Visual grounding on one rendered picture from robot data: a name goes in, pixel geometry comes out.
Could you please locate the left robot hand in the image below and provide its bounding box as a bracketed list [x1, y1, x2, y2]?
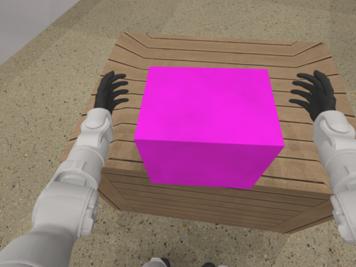
[94, 71, 128, 115]

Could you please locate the right robot hand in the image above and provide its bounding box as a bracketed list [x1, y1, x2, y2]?
[289, 70, 336, 121]

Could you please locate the left robot shin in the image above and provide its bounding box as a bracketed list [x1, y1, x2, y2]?
[151, 258, 165, 265]

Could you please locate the right robot upper arm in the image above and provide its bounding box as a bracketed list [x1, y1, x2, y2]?
[330, 189, 356, 244]

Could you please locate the robot left forearm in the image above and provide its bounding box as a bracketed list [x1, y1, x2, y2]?
[32, 108, 114, 227]

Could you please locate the carton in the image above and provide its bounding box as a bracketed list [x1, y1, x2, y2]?
[134, 66, 285, 189]

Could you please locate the robot right forearm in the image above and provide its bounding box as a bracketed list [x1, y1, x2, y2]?
[312, 110, 356, 195]

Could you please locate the left robot upper arm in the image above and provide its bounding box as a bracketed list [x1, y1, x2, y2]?
[0, 181, 99, 267]

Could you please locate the pedestal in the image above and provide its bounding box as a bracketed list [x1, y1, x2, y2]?
[60, 32, 356, 234]

